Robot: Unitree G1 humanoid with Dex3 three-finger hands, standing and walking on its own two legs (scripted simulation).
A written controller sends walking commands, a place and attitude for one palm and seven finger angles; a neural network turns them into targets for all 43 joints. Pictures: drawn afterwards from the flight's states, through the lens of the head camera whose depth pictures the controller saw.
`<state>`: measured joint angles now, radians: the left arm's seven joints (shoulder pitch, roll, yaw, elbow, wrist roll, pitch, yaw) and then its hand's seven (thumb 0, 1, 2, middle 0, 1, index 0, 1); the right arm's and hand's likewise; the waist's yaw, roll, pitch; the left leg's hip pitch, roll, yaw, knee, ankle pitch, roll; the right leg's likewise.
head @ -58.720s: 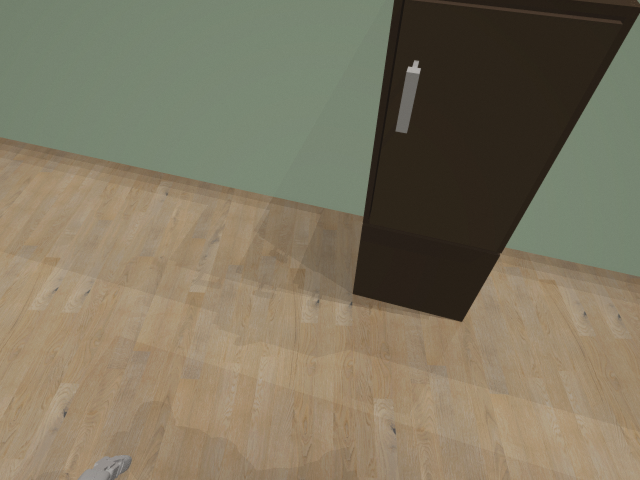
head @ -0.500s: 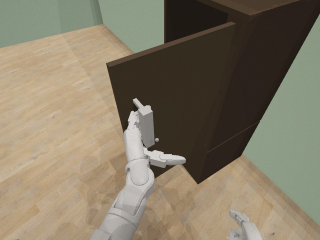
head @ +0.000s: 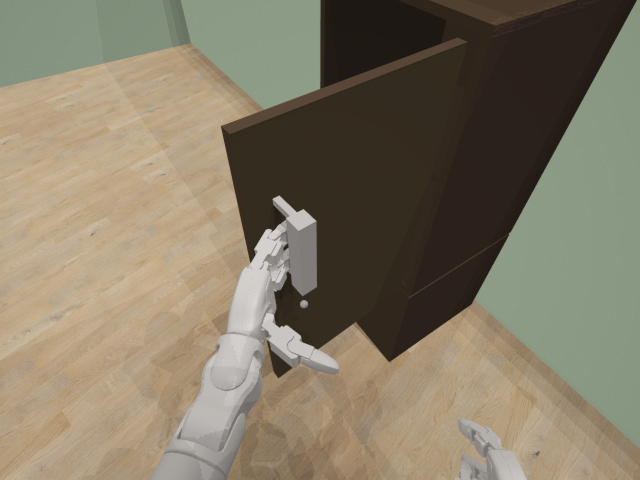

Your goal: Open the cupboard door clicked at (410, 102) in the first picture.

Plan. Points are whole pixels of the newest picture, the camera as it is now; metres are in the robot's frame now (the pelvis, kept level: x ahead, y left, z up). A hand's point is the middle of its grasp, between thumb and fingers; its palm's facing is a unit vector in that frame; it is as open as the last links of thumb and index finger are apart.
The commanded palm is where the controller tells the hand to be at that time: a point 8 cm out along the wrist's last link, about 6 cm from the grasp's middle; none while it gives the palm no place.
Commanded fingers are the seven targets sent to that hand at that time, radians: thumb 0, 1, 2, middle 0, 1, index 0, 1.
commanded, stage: slide the hand sideways off the handle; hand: left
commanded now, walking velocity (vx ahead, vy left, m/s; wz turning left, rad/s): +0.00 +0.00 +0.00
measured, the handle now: (293, 245) +0.38 +0.05 +0.10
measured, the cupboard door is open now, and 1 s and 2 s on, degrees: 94 94 94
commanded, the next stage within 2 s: draw the hand back to the body in 0.72 s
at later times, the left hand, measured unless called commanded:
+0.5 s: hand (254, 332) +0.27 +0.09 +0.08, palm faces -0.07 -1.00 -0.05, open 16.2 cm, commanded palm +0.24 +0.15 +0.09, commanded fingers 0.00 -0.50 0.30 -0.15 -0.30 -0.15 -0.30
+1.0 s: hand (212, 345) +0.24 +0.13 +0.10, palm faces -0.08 -0.99 -0.07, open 16.3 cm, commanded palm +0.22 +0.19 +0.11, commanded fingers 0.00 -0.50 0.30 -0.15 -0.30 -0.15 -0.30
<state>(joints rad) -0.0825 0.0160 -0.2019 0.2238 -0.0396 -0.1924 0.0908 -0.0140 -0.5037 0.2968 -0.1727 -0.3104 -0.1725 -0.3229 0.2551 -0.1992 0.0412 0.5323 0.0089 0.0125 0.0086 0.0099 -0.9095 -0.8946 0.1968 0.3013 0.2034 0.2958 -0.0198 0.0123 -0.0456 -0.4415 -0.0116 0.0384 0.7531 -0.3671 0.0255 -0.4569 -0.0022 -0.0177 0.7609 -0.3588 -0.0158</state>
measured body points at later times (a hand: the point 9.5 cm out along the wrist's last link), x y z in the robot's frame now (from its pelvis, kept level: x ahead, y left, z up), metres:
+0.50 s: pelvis +0.03 -0.02 +0.00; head +0.04 -0.04 +0.45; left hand +0.27 +0.14 +0.08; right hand +0.21 -0.24 -0.08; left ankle +0.01 +0.10 -0.71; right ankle +0.02 -0.11 -0.71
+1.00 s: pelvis +0.02 -0.01 +0.00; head +0.02 -0.03 +0.45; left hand +0.24 +0.18 +0.10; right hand +0.20 -0.23 -0.08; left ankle +0.01 +0.10 -0.71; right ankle +0.02 -0.11 -0.71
